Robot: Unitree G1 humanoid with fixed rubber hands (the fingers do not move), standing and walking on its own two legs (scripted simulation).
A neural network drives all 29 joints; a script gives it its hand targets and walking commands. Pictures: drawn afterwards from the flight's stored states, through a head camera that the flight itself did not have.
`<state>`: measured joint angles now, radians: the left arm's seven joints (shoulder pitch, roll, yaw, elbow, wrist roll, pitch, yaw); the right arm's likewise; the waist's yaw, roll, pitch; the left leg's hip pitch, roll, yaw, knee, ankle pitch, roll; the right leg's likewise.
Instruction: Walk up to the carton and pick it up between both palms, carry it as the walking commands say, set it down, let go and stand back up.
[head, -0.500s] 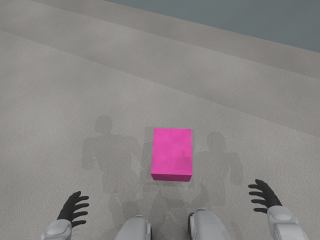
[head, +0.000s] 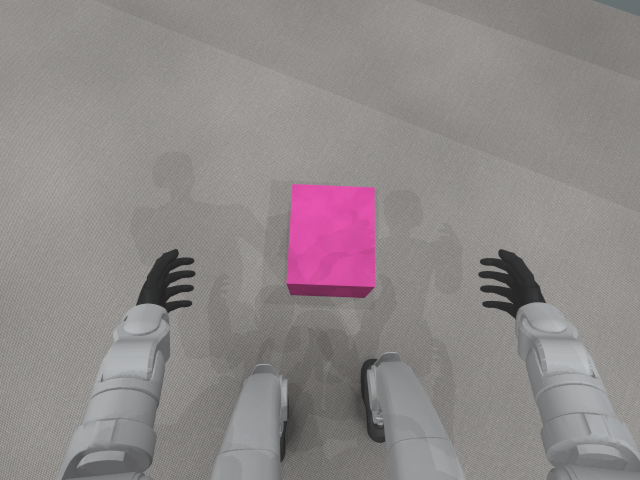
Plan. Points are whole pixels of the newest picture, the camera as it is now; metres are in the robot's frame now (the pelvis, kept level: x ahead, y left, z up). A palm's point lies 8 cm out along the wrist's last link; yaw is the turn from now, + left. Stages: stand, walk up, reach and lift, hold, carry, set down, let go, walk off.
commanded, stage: reach and lift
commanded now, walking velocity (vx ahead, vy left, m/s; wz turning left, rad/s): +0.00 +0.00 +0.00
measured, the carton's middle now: (330, 244) +0.53 -0.04 -0.60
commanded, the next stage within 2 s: none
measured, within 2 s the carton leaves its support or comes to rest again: neither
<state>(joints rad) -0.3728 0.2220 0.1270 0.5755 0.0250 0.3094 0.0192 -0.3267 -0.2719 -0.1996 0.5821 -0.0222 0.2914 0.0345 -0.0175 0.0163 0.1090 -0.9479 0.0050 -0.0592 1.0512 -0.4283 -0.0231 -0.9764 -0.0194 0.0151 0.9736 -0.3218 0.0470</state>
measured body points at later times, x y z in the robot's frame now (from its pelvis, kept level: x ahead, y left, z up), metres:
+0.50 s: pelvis -0.03 -0.01 -0.03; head +0.29 -0.02 +0.29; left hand +0.47 +0.17 -0.16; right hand +0.47 -0.25 -0.15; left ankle +0.04 +0.13 -0.66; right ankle +0.08 -0.15 -0.66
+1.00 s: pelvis -0.04 -0.01 -0.05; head +0.34 +0.01 +0.19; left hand +0.51 +0.18 -0.22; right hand +0.51 -0.22 -0.21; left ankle +0.04 +0.13 -0.66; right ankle +0.08 -0.15 -0.66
